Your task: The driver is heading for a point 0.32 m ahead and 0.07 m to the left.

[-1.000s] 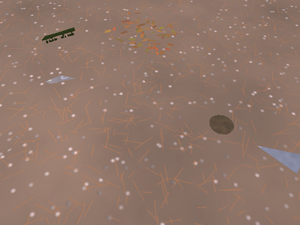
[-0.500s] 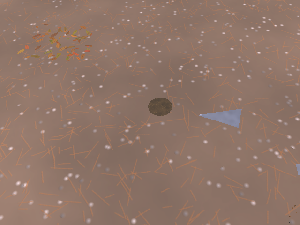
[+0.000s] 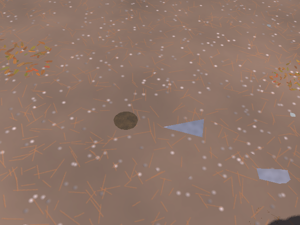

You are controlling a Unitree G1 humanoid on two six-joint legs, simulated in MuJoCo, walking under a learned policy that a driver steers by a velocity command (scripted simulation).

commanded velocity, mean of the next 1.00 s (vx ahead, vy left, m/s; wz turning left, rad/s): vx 0.10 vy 0.00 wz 0.35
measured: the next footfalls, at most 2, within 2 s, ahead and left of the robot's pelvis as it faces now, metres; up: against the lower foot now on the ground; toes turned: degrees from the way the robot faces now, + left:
right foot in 0.20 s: +0.02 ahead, -0.10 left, +0.00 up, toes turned +11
left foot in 0.54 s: +0.17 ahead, +0.16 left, +0.00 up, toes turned +19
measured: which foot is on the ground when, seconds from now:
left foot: down 0.00-0.20, up 0.22-0.52, down 0.54-1.00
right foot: up 0.00-0.18, down 0.20-0.54, up 0.56-0.96, down 0.98-1.00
